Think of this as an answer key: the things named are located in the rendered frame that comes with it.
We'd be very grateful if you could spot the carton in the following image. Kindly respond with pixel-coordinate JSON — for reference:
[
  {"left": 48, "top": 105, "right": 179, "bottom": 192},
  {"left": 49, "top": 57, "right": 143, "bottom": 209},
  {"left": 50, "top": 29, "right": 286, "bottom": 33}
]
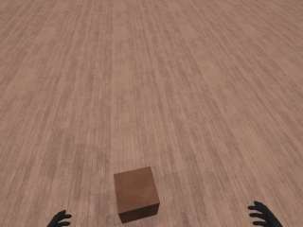
[{"left": 114, "top": 166, "right": 160, "bottom": 224}]

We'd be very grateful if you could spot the left robot hand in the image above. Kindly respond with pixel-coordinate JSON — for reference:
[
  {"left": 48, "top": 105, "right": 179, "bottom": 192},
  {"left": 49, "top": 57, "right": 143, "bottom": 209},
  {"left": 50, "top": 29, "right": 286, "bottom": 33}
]
[{"left": 47, "top": 210, "right": 72, "bottom": 227}]

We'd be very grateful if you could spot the right robot hand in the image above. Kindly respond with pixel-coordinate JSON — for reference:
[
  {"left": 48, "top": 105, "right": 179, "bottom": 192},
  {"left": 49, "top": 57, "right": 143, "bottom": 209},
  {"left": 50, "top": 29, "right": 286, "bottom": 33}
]
[{"left": 247, "top": 201, "right": 283, "bottom": 227}]

